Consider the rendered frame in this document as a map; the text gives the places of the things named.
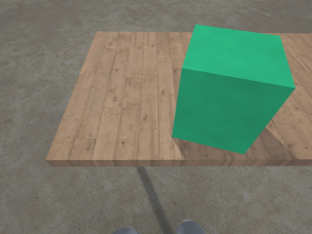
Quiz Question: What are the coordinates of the table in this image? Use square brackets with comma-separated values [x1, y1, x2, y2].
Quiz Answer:
[46, 31, 312, 167]

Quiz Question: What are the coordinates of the carton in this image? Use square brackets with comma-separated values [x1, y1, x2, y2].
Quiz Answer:
[172, 24, 295, 154]

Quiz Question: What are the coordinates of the robot right thigh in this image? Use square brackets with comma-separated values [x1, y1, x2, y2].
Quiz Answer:
[176, 220, 207, 234]

